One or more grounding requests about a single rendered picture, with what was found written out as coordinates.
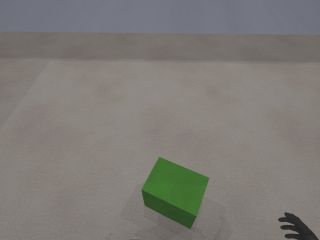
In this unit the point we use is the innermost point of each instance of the carton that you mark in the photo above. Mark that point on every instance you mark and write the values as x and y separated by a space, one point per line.
174 191

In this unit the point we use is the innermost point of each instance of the right robot hand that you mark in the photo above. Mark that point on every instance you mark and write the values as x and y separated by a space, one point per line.
304 232

